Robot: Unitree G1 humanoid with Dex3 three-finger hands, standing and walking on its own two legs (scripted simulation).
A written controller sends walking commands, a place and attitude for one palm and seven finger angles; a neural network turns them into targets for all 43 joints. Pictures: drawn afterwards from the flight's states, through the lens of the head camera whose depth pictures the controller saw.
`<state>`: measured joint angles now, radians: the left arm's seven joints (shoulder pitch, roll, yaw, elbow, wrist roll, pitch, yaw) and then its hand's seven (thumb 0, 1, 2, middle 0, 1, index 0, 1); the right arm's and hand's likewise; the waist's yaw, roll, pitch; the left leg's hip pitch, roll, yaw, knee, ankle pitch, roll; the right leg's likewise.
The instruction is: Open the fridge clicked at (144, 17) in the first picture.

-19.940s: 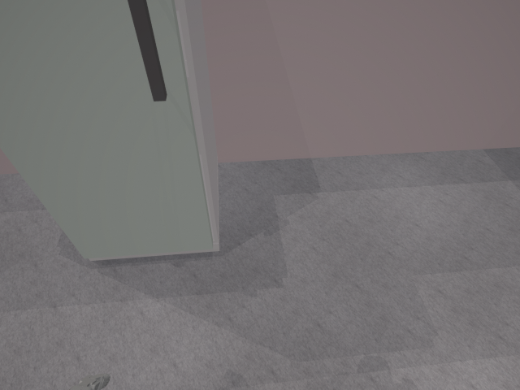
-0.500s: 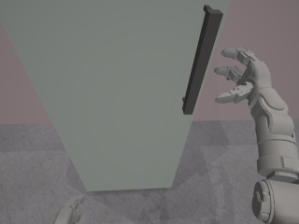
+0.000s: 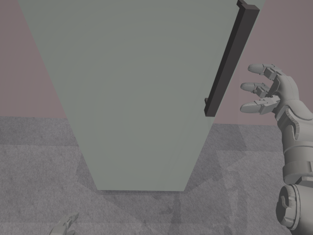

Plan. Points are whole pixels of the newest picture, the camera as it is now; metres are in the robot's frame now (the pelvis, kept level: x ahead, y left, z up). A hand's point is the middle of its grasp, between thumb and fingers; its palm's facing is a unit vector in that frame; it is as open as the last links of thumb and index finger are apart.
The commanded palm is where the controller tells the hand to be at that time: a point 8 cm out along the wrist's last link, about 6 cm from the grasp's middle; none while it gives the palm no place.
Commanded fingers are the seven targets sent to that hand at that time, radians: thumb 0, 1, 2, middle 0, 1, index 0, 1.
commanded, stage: move the hooked fingers beside the handle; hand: right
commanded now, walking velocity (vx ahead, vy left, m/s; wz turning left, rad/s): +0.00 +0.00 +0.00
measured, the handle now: (222, 67) +0.49 -0.10 +0.22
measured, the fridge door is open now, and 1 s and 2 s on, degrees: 0 0 0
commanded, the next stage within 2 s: feel for the door with the fingertips in 1.54 s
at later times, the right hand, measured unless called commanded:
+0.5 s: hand (264, 85) +0.43 -0.19 +0.22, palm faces -0.06 +1.00 -0.01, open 14.0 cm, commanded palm +0.40 -0.24 +0.22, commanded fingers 0.00 0.50 -0.30 0.30 1.20 0.30 1.20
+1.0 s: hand (262, 86) +0.43 -0.19 +0.21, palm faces -0.04 +1.00 -0.01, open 14.0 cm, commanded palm +0.40 -0.23 +0.22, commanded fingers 0.00 0.50 -0.30 0.30 1.20 0.30 1.20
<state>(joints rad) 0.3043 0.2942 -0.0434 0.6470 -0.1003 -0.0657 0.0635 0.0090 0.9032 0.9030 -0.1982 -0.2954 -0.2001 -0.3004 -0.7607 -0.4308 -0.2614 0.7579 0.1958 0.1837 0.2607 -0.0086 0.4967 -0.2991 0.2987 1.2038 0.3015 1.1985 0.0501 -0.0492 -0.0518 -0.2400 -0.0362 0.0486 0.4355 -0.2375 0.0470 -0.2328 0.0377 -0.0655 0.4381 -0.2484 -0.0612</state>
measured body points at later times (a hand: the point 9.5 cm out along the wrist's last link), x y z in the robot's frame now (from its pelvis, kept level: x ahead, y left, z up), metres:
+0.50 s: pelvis +0.01 +0.01 +0.00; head +0.01 +0.01 +0.45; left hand +0.14 +0.26 -0.10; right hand +0.42 -0.25 +0.22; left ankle -0.01 +0.09 -0.74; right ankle -0.01 -0.08 -0.74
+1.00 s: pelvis +0.01 -0.01 +0.00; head +0.00 +0.00 +0.45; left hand +0.15 +0.23 -0.10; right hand +0.43 -0.25 +0.21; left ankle -0.01 +0.09 -0.74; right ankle -0.01 -0.08 -0.74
